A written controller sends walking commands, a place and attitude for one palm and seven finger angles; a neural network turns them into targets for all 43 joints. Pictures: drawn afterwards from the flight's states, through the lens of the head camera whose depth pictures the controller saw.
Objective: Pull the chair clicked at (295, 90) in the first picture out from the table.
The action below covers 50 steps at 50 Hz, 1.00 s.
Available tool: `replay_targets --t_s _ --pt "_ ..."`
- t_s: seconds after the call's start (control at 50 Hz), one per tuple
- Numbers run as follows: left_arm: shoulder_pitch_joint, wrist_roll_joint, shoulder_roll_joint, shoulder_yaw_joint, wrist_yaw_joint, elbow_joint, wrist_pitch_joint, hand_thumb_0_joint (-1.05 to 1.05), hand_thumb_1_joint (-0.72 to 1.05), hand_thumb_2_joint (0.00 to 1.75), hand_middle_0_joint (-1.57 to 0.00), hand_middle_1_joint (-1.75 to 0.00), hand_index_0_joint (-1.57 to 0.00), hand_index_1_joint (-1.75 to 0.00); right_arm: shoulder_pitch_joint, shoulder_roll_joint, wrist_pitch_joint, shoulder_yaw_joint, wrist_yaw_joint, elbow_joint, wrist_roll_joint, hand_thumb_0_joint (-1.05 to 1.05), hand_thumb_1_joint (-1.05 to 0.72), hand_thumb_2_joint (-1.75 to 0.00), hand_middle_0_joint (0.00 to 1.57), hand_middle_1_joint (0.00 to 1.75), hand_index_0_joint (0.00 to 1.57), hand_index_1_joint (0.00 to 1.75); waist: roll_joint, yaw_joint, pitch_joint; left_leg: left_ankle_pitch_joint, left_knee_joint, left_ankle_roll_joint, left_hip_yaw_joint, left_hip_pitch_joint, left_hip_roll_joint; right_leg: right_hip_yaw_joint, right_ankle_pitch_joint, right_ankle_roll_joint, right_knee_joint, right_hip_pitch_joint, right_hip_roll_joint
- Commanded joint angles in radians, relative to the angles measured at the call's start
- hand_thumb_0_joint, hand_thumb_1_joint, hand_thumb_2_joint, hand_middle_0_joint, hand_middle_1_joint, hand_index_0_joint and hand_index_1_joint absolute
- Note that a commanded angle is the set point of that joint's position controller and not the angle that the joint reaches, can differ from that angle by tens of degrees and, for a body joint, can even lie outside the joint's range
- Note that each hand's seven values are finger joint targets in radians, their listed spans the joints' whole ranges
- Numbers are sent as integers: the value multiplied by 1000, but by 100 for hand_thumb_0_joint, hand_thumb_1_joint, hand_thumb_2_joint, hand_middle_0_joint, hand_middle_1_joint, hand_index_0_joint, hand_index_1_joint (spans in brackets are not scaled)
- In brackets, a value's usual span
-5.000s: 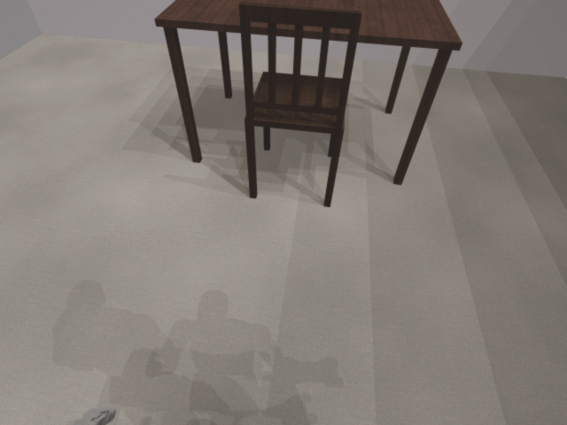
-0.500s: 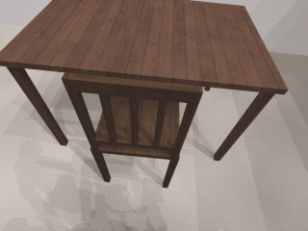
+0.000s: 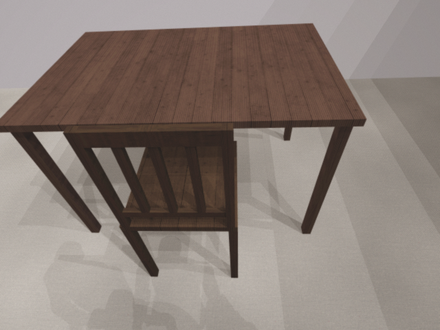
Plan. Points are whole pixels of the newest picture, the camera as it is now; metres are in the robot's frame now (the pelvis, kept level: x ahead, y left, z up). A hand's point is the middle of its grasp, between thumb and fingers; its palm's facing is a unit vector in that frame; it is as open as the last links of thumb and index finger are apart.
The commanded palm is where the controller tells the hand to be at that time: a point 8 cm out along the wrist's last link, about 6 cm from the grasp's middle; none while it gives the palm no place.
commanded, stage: come to a stop and stand still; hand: left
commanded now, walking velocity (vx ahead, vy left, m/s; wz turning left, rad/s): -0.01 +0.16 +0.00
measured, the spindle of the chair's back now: (164, 181) +0.51 +0.20 -0.09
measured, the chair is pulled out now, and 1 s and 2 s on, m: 0.00 0.00 0.00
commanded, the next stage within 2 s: look again from close up in 0.62 s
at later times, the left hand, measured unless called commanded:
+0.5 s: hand out of the picture -0.02 +0.22 -0.19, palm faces +0.09 -0.98 -0.16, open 7.4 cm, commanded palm none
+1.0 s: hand out of the picture +0.00 +0.23 -0.18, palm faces +0.02 -0.97 -0.26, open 7.4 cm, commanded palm none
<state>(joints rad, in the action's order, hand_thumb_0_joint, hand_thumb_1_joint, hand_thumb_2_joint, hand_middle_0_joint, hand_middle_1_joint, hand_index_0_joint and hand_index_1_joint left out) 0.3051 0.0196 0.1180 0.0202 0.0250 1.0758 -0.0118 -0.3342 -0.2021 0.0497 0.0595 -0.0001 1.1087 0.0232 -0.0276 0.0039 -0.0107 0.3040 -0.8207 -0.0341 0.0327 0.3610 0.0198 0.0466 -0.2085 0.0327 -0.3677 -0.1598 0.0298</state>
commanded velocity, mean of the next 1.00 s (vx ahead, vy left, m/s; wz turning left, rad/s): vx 0.01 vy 0.01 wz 0.00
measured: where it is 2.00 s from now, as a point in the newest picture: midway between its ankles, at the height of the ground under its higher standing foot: outside the picture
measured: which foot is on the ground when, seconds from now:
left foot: up 0.00-0.24, down 0.26-1.00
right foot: down 0.00-1.00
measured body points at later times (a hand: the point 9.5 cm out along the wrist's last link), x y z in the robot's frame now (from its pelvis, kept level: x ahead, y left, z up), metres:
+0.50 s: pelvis +0.00 +0.06 -0.01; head +0.00 +0.07 +0.44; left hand -0.02 +0.27 -0.18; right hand +0.07 -0.17 -0.16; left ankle -0.04 +0.15 -0.75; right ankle -0.01 -0.09 -0.75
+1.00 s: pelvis +0.00 +0.05 -0.02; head +0.00 +0.02 +0.43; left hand +0.00 +0.29 -0.16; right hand -0.01 -0.16 -0.19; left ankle -0.04 +0.15 -0.75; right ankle -0.01 -0.09 -0.75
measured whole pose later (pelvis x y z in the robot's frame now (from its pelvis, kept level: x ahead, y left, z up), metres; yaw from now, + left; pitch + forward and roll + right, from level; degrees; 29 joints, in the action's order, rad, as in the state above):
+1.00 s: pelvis +0.00 +0.05 -0.02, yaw +0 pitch -2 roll +1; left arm 0.28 0.01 0.16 -0.01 0.03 1.11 0.00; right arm -0.33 -0.16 -0.02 -0.02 0.02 1.07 0.01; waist -0.06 0.00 0.03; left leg 0.33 -0.49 0.02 0.07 0.14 -0.01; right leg 0.03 -0.29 -0.04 -0.53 -0.21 0.07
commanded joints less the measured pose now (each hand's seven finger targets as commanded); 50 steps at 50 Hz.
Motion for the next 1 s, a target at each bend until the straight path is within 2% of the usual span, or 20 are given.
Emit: replay_targets --t_s 0.0,0.1,0.18,0.2,0.24,0.26,0.28,0.3,0.32,0.42,0.68,0.7,0.72,0.74,0.76,0.78,0.84,0.88,0.96,0.98 --pt "76 2 194 56 21 -39 27 0 90 90 -20 -30 -20 -30 49 -47 -19 4 8 -83 1 0 -90 -90 20 30 20 30 156 50 82 56 -32 -12 -19 151 25 -241 94 129 139 75 294" --pt "104 11 197 65 27 -21 25 0 90 90 -20 -30 -20 -30 73 -19 -29 -9 16 -104 -10 0 -90 -90 20 30 20 30 192 65 -7 134 131 -7 -6 67 11 -252 360 157 58 151 304" --pt "28 1 180 52 20 -8 19 0 90 90 -20 -30 -20 -30 -4 9 -43 -20 23 -59 -16 0 -90 -90 20 30 20 30 199 11 -18 -76 424 6 29 -227 -23 -164 193 74 16 -27 205" --pt "18 -2 159 46 19 -9 16 0 90 90 -20 -30 -20 -30 -28 -3 -52 -22 27 -48 -16 0 -90 -90 20 30 20 30 167 -2 -14 -126 478 16 18 -291 0 -135 130 40 -17 -74 161" --pt "33 -6 95 30 14 -9 10 0 90 90 -20 -30 -20 -30 -17 -79 -65 -14 35 -48 -9 0 -90 -90 20 30 20 30 -47 11 -10 -320 485 81 -140 -301 170 -49 -14 -20 -99 -142 59" --pt "29 -3 80 26 16 -3 7 0 90 90 -20 -30 -20 -30 12 -96 -57 -17 38 -59 -7 0 -90 -90 20 30 20 30 -59 19 23 -316 505 108 -147 -219 208 -8 -72 -36 -100 -101 43" --pt "36 -1 72 21 12 -2 7 0 90 90 -20 -30 -20 -30 32 -94 -55 -17 43 -63 -7 0 -90 -90 20 30 20 30 -3 27 55 -327 498 113 -125 -176 202 -2 -38 -39 -99 -80 36" --pt "14 1 71 17 13 17 1 0 90 90 -20 -30 -20 -30 50 -78 -62 -25 44 -50 -8 0 -90 -90 20 30 20 30 -97 19 68 -374 528 104 -129 -181 172 3 -17 -45 -111 -71 42" --pt "14 0 87 14 12 25 -1 0 90 90 -20 -30 -20 -30 56 -68 -63 -32 47 -49 -12 0 -90 -90 20 30 20 30 -117 22 81 -424 527 102 -119 -188 159 -3 -11 -47 -105 -65 45" --pt "41 -1 106 6 11 62 3 0 90 90 -20 -30 -20 -30 59 -59 -65 -37 51 -45 -15 0 -90 -90 20 30 20 30 -39 17 86 -419 493 74 -76 -215 111 -32 111 -46 -40 -25 70" --pt "17 -5 116 3 10 63 11 0 90 90 -20 -30 -20 -30 29 -52 -75 -43 47 -15 -17 0 -90 -90 20 30 20 30 20 13 74 -339 517 61 -67 -211 92 -31 155 -44 -1 31 85" --pt "70 6 141 -14 56 73 44 0 90 90 -20 -30 -20 -30 75 -103 -92 -43 31 -80 -28 0 -90 -90 20 30 20 30 -3 18 65 -616 331 35 -46 -179 115 -78 384 -32 -64 -18 111" --pt "51 0 169 -7 46 31 46 0 90 90 -20 -30 -20 -30 6 -77 -92 -41 27 -92 -9 0 -90 -90 20 30 20 30 -60 -6 10 -399 372 33 -55 -162 77 -56 194 -7 -110 28 112" --pt "32 -2 152 -13 35 23 39 0 90 90 -20 -30 -20 -30 14 -66 -95 -45 29 -91 -7 0 -90 -90 20 30 20 30 -91 6 48 -361 412 46 -64 -151 88 -50 77 -2 -109 -22 95" --pt "39 -2 144 -16 29 20 37 0 90 90 -20 -30 -20 -30 -17 -69 -96 -50 27 -94 -6 0 -90 -90 20 30 20 30 -101 -2 10 -346 423 54 -78 -152 104 -32 8 -1 -113 -15 73" --pt "34 -4 149 -15 23 10 39 0 90 90 -20 -30 -20 -30 -14 -68 -98 -53 27 -99 -5 0 -90 -90 20 30 20 30 -137 3 -15 -372 418 69 -80 -167 105 -26 18 -1 -122 -3 63" --pt "22 -8 136 -19 16 6 35 0 90 90 -20 -30 -20 -30 -34 -67 -94 -55 30 -104 -12 0 -90 -90 20 30 20 30 -13 -4 9 -330 410 81 -76 -160 100 -23 39 -2 -120 -9 62" --pt "11 -10 135 -20 11 6 32 0 90 90 -20 -30 -20 -30 -30 -57 -90 -59 31 -99 -11 0 -90 -90 20 30 20 30 35 -4 82 -267 427 81 -69 -133 88 -33 64 0 -106 -41 70" --pt "20 -12 135 -20 12 5 30 0 90 90 -20 -30 -20 -30 -46 -55 -88 -62 27 -79 -13 0 -90 -90 20 30 20 30 65 -4 117 -178 459 76 -62 -123 79 -56 49 -4 -91 -56 71" --pt "20 -12 137 -16 10 5 29 0 90 90 -20 -30 -20 -30 -46 -49 -88 -63 28 -72 -11 0 -90 -90 20 30 20 30 35 -1 128 -168 471 76 -58 -117 76 -53 41 -2 -88 -57 70"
